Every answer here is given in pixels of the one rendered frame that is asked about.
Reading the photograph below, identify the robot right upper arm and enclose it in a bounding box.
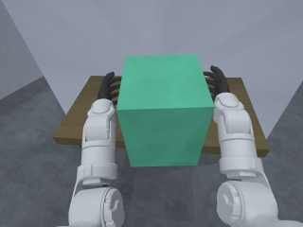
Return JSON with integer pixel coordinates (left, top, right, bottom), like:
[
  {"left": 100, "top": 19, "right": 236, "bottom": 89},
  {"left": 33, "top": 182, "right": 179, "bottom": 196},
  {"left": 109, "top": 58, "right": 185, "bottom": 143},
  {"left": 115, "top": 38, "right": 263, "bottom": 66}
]
[{"left": 216, "top": 181, "right": 303, "bottom": 227}]

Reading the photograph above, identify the carton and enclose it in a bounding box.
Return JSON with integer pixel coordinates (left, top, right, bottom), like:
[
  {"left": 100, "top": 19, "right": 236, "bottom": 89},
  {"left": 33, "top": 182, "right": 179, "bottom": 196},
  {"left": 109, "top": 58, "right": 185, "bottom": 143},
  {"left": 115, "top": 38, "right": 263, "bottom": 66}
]
[{"left": 116, "top": 54, "right": 215, "bottom": 167}]

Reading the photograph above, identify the robot right hand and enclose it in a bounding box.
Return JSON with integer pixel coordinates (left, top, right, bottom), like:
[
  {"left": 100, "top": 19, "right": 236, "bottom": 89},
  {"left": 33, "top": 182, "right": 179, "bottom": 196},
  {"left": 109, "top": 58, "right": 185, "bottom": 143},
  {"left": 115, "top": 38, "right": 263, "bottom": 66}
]
[{"left": 203, "top": 65, "right": 230, "bottom": 102}]

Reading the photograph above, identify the robot left upper arm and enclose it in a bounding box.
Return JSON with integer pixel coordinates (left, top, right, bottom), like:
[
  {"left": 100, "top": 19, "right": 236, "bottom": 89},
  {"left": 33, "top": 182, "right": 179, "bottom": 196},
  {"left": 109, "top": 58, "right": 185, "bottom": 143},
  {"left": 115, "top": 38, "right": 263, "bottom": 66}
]
[{"left": 57, "top": 186, "right": 125, "bottom": 227}]

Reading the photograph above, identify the robot left hand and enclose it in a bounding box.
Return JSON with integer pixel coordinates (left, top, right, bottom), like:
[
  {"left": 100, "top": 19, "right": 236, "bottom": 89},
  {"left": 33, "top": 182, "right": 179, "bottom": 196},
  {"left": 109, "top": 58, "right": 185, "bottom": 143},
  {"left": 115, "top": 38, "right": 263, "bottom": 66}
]
[{"left": 97, "top": 72, "right": 122, "bottom": 106}]

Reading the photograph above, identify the robot right forearm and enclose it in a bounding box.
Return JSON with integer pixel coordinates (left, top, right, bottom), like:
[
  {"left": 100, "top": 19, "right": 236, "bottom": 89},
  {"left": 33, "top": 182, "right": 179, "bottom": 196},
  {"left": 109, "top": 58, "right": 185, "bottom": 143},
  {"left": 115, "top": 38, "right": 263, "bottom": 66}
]
[{"left": 213, "top": 92, "right": 278, "bottom": 215}]

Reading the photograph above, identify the table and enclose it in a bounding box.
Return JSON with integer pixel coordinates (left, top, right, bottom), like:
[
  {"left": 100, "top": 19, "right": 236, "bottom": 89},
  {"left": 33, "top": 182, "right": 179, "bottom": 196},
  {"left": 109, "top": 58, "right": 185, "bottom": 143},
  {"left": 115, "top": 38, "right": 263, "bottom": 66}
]
[{"left": 52, "top": 76, "right": 270, "bottom": 188}]

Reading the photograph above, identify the robot left forearm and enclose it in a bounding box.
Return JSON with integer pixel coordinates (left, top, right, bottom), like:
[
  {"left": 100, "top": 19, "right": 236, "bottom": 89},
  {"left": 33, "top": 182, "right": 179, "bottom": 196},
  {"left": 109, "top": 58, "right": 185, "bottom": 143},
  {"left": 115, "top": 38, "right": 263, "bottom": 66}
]
[{"left": 68, "top": 98, "right": 117, "bottom": 223}]

